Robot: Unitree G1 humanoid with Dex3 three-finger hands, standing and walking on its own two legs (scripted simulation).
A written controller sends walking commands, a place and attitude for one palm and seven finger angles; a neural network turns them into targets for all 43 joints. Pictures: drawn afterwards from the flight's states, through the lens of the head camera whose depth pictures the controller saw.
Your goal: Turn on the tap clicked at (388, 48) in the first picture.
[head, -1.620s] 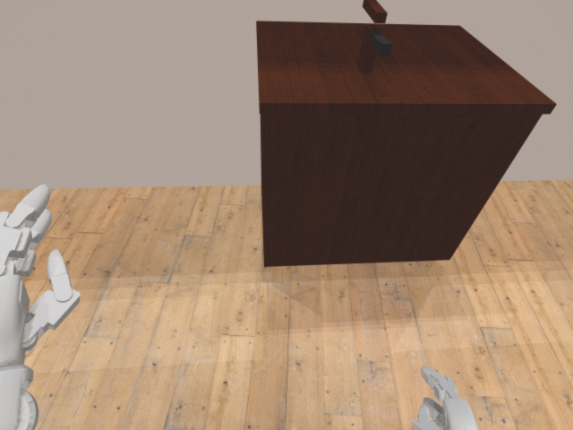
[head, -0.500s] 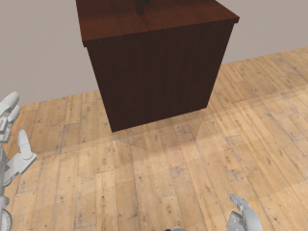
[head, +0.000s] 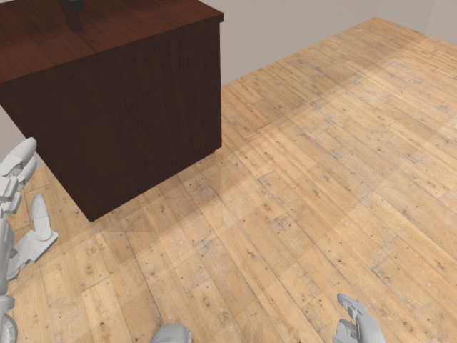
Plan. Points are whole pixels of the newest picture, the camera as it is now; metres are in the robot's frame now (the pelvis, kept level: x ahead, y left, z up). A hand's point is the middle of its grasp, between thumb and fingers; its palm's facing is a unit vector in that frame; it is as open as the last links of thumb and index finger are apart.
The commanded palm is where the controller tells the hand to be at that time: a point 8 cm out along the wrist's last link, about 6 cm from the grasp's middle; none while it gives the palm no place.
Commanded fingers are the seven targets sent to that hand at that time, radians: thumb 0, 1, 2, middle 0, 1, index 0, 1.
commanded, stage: walk to a spot facing it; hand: left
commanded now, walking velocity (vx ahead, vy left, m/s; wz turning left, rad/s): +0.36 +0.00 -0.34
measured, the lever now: (76, 5) +0.94 +0.47 +0.17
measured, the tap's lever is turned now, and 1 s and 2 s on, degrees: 0 0 0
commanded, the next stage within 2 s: turn to face it in 1.06 s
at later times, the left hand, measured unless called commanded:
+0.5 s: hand (129, 159) +0.33 +0.16 +0.18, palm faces +0.24 -0.85 -0.47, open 7.4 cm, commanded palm +0.29 +0.21 +0.19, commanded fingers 0.00 0.90 0.90 -0.20 -0.30 -0.20 -0.30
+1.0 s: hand (169, 88) +0.50 +0.13 +0.18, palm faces +0.27 -0.89 -0.36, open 7.4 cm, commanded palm +0.45 +0.17 +0.19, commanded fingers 0.00 0.90 0.90 -0.20 -0.30 -0.20 -0.30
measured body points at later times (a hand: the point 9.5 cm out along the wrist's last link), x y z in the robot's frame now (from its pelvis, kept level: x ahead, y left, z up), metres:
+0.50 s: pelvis +0.07 -0.03 +0.00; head +0.08 -0.04 +0.45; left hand +0.31 +0.20 +0.21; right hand +0.18 -0.25 -0.11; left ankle +0.05 +0.14 -0.73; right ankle +0.10 -0.14 -0.73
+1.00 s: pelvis +0.23 -0.06 -0.01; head +0.25 -0.05 +0.44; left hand +0.48 +0.18 +0.20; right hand +0.35 -0.35 -0.08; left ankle +0.32 +0.03 -0.73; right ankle +0.12 -0.14 -0.68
